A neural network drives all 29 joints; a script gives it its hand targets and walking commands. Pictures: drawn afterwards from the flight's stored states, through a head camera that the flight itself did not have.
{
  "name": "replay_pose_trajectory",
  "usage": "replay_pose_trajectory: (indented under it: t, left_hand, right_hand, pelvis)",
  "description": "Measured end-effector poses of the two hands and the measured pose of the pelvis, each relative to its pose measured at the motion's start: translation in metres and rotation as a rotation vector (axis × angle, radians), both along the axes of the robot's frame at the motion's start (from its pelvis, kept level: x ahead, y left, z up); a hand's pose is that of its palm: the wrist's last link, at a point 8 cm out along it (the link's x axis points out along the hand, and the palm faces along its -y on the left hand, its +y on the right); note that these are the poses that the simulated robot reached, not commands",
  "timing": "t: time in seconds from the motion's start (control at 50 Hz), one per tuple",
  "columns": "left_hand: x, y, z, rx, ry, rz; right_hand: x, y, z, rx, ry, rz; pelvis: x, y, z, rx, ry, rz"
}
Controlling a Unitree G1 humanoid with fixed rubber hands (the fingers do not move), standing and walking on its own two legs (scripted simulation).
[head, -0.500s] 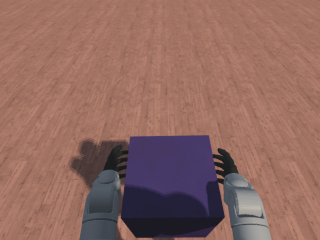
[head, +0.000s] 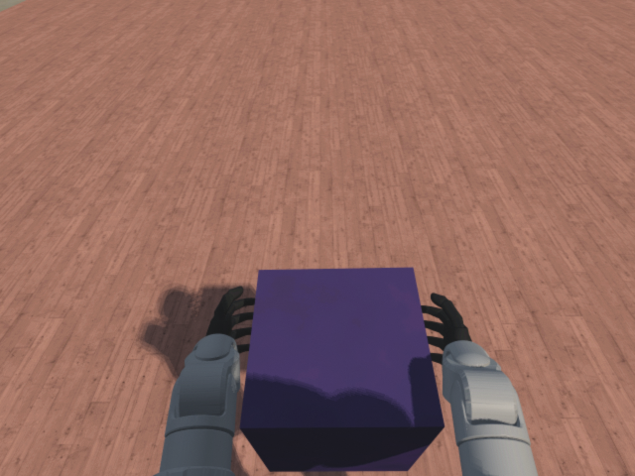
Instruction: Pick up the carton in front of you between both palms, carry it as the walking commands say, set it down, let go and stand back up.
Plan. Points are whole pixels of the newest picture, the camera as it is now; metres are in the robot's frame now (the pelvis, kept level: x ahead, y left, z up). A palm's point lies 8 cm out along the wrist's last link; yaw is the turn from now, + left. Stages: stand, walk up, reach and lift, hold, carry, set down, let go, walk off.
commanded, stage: carry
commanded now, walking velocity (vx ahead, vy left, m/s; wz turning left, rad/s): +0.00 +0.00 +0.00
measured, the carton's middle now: (337, 375) +0.29 +0.00 -0.05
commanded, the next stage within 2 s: hold in 0.48 s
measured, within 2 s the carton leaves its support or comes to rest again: neither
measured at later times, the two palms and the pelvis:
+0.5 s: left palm (216, 353) +0.28 +0.16 +0.04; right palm (454, 360) +0.27 -0.14 +0.04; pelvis -0.01 +0.00 +0.00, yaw +0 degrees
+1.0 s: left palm (202, 382) +0.23 +0.16 +0.05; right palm (445, 347) +0.29 -0.13 +0.04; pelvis -0.02 -0.05 +0.01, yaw +12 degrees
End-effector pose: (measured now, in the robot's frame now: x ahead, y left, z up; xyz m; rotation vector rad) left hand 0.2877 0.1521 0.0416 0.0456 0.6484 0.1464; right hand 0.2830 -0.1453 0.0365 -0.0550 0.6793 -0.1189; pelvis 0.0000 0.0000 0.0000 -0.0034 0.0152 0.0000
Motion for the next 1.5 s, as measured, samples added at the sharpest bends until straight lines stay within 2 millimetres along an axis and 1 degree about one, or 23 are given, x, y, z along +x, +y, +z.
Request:
replay_pose_trajectory:
  t: [0.2, 0.5, 0.58, 0.66, 0.72, 0.76, 0.8, 0.86, 1.0, 1.08, 1.18, 1.28, 1.34, 1.4, 1.46, 1.5]
  left_hand:
    - [-0.007, 0.001, 0.000, 0.002, 0.000, -0.001]
    - [-0.012, 0.004, -0.001, 0.003, 0.001, -0.002]
    - [-0.024, 0.012, -0.002, 0.017, 0.005, 0.013]
    - [-0.045, 0.029, -0.002, 0.014, 0.010, 0.099]
    - [-0.059, 0.038, 0.000, 0.010, 0.005, 0.165]
    - [-0.065, 0.040, 0.002, 0.011, 0.002, 0.196]
    - [-0.067, 0.038, 0.005, 0.012, -0.002, 0.213]
    - [-0.066, 0.032, 0.009, 0.015, -0.004, 0.219]
    - [-0.058, 0.008, 0.013, 0.022, 0.001, 0.200]
    - [-0.057, -0.001, 0.015, 0.022, 0.001, 0.199]
    - [-0.055, -0.006, 0.017, 0.016, -0.003, 0.212]
    - [-0.049, -0.006, 0.013, 0.004, 0.004, 0.236]
    - [-0.040, -0.005, 0.007, 0.007, 0.013, 0.250]
    - [-0.028, -0.004, -0.002, 0.012, 0.023, 0.246]
    - [-0.017, -0.005, -0.019, 0.023, 0.036, 0.232]
    - [-0.010, -0.007, -0.034, 0.032, 0.045, 0.222]
  right_hand:
    - [-0.007, 0.001, -0.001, 0.001, 0.000, 0.000]
    - [-0.013, 0.004, -0.001, 0.003, -0.001, -0.002]
    - [-0.017, 0.011, -0.002, -0.005, 0.002, 0.030]
    - [-0.013, 0.030, -0.002, -0.004, 0.006, 0.117]
    - [-0.008, 0.041, 0.000, -0.010, 0.000, 0.183]
    - [-0.005, 0.045, 0.002, -0.009, -0.003, 0.211]
    - [-0.002, 0.045, 0.004, -0.004, -0.006, 0.225]
    - [0.000, 0.038, 0.006, 0.004, -0.008, 0.228]
    - [0.002, 0.013, 0.006, 0.019, -0.002, 0.212]
    - [0.005, 0.004, 0.006, 0.029, -0.001, 0.212]
    - [0.011, -0.001, 0.008, 0.043, -0.002, 0.220]
    - [0.022, 0.001, 0.005, 0.070, 0.010, 0.210]
    - [0.030, 0.003, -0.001, 0.085, 0.022, 0.192]
    - [0.038, 0.004, -0.012, 0.088, 0.031, 0.181]
    - [0.046, 0.002, -0.032, 0.082, 0.043, 0.179]
    - [0.050, 0.000, -0.049, 0.071, 0.050, 0.182]
  pelvis:
    - [-0.007, 0.001, 0.000, 0.001, 0.001, 0.001]
    - [-0.013, 0.004, 0.000, -0.002, -0.014, 0.004]
    - [-0.016, 0.003, 0.007, -0.007, -0.074, 0.078]
    - [-0.019, -0.003, 0.010, 0.005, -0.101, 0.131]
    - [-0.022, -0.010, 0.011, 0.012, -0.116, 0.169]
    - [-0.023, -0.014, 0.011, 0.013, -0.123, 0.183]
    - [-0.024, -0.020, 0.010, 0.013, -0.129, 0.194]
    - [-0.024, -0.028, 0.010, 0.014, -0.136, 0.206]
    - [-0.023, -0.048, 0.011, 0.018, -0.142, 0.216]
    - [-0.022, -0.058, 0.011, 0.019, -0.142, 0.221]
    - [-0.020, -0.067, 0.010, 0.021, -0.143, 0.229]
    - [-0.020, -0.071, 0.008, 0.019, -0.142, 0.236]
    - [-0.022, -0.072, 0.005, 0.017, -0.131, 0.240]
    - [-0.025, -0.071, 0.000, 0.012, -0.104, 0.240]
    - [-0.029, -0.068, -0.005, 0.008, -0.054, 0.234]
    - [-0.033, -0.066, -0.009, 0.007, -0.006, 0.228]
